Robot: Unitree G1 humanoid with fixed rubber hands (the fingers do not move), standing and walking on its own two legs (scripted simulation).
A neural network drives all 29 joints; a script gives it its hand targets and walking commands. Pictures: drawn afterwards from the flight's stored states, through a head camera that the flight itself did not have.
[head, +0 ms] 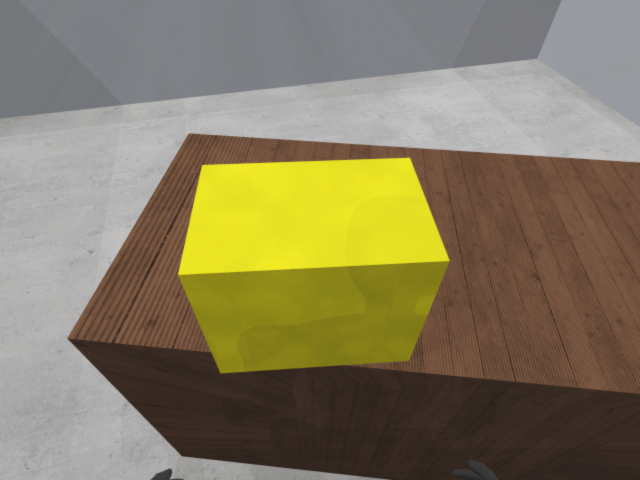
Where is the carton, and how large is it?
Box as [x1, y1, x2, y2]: [178, 158, 449, 372]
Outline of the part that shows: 409,158 202,165 178,275 220,372 398,361 409,359 449,260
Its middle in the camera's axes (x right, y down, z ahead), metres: -0.01 +0.04 +0.54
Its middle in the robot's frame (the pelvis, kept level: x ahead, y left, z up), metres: +0.39 +0.01 +0.05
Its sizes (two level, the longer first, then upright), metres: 0.275 0.179 0.233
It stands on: a pedestal, 0.69 m high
